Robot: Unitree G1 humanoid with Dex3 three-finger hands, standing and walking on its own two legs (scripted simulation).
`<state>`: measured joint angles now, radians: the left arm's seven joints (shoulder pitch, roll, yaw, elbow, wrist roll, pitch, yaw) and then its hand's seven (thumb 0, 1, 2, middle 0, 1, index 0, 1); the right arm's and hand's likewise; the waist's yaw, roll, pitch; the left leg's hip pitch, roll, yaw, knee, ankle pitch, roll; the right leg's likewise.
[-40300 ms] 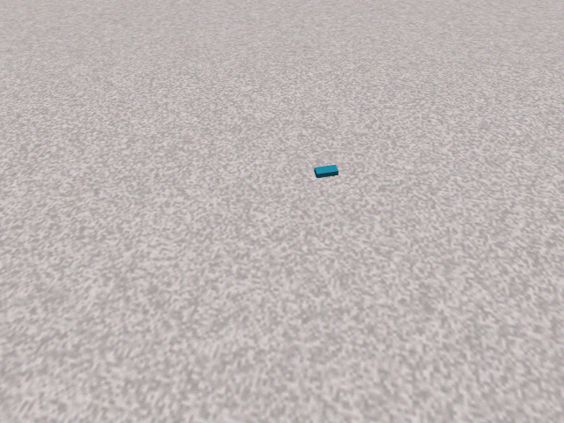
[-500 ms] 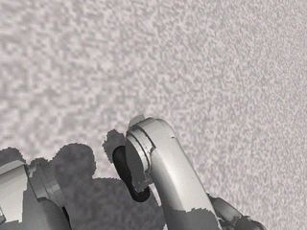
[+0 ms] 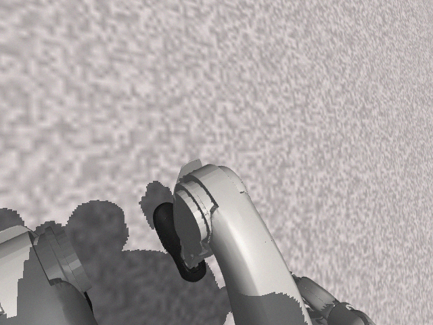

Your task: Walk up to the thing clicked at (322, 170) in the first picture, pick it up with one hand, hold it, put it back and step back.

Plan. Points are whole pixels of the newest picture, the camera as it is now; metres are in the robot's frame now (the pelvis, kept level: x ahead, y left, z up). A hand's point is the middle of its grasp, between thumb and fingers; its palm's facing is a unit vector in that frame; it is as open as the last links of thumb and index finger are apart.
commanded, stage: open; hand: left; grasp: from above
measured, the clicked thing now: out of the picture +0.46 +0.34 -0.30
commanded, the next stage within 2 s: withdraw in 0.62 s
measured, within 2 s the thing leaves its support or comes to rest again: neither
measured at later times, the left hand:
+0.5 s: hand out of the picture +0.45 +0.33 -0.26, palm faces -0.44 -0.18 -0.88, open 12.8 cm
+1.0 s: hand out of the picture +0.48 +0.35 -0.22, palm faces -0.30 -0.14 -0.94, open 13.4 cm
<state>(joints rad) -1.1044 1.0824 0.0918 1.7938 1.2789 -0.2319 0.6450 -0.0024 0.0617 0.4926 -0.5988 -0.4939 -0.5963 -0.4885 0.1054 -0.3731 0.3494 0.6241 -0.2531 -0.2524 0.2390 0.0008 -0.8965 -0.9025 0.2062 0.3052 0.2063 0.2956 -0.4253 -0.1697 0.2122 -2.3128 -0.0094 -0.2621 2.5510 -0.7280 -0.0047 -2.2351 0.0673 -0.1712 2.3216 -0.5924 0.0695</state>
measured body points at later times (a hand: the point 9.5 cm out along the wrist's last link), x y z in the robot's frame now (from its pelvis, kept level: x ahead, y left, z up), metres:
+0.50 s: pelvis +0.00 +0.00 +0.00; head +0.29 +0.14 +0.32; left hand +0.47 +0.34 -0.21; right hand +0.04 -0.25 -0.04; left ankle +0.06 +0.12 -0.27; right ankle +0.13 -0.12 -0.27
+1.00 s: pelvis +0.00 +0.00 +0.01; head +0.28 +0.14 +0.34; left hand +0.49 +0.36 -0.16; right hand +0.05 -0.25 -0.03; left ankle +0.06 +0.12 -0.27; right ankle +0.13 -0.12 -0.27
